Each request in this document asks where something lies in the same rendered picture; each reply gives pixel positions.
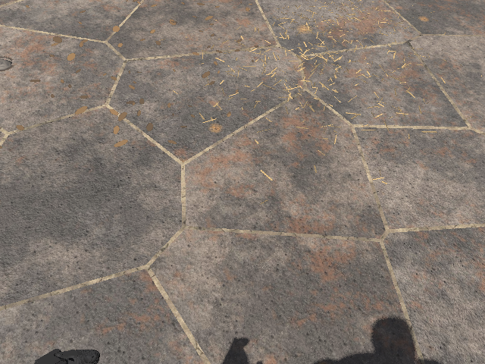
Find left robot hand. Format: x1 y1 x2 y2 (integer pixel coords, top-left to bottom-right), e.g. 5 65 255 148
34 349 100 364

